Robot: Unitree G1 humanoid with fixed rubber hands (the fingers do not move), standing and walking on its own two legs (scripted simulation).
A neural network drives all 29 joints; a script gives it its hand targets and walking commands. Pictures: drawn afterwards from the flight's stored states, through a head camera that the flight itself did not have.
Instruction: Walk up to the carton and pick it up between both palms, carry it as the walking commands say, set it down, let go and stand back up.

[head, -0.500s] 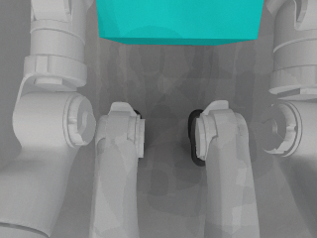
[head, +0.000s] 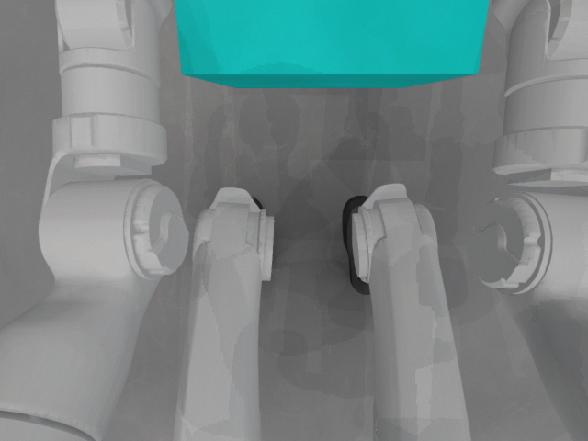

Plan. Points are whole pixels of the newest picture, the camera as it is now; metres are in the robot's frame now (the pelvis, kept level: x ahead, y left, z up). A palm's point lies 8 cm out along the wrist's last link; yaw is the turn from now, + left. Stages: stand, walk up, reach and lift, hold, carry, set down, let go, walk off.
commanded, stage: reach and lift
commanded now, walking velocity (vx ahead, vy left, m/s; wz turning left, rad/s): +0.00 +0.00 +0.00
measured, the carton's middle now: out of the picture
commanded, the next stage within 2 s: none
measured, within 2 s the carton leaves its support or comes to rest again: neither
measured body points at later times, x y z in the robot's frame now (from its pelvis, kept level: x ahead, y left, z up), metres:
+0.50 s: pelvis -0.01 +0.01 +0.05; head +0.33 +0.01 +0.34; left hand +0.56 +0.16 -0.05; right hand +0.56 -0.17 -0.03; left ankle +0.14 +0.12 -0.43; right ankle +0.14 -0.13 -0.43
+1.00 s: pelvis -0.01 +0.01 +0.10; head +0.31 +0.01 +0.41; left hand +0.54 +0.16 +0.01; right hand +0.53 -0.17 +0.04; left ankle +0.14 +0.12 -0.43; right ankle +0.14 -0.13 -0.43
